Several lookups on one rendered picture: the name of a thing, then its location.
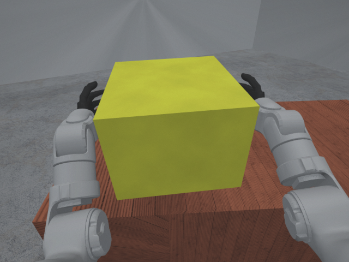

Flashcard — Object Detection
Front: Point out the robot left hand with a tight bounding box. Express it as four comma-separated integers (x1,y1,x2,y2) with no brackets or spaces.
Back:
77,81,104,115

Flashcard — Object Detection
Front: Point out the right robot forearm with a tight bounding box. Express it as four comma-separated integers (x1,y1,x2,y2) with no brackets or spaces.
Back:
255,98,349,201

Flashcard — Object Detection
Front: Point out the pedestal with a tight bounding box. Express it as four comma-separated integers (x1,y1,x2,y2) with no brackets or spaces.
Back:
32,99,349,262

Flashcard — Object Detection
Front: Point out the left robot upper arm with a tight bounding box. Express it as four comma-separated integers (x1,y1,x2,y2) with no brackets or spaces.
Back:
35,208,112,262

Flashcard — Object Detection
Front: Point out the left robot forearm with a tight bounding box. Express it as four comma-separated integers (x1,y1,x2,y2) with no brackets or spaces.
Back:
43,109,100,257

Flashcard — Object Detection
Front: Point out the carton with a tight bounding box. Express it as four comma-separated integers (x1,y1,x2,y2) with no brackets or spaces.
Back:
93,56,260,200

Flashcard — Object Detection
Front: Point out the robot right hand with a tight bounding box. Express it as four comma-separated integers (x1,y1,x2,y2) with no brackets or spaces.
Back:
239,73,265,100

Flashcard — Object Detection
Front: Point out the right robot upper arm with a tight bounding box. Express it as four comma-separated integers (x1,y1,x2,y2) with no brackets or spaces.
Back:
282,184,349,262

